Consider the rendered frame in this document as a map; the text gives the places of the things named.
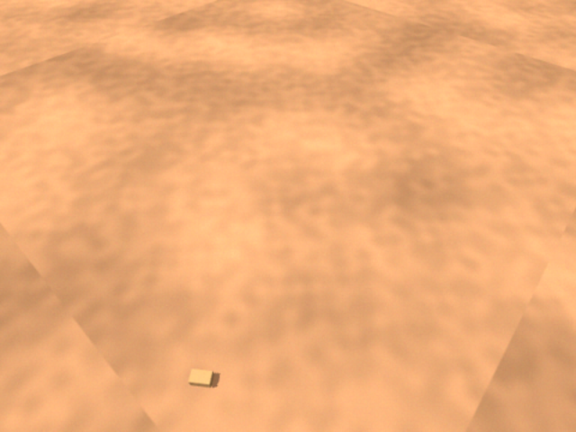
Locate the small box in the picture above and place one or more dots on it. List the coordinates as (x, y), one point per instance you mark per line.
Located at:
(201, 378)

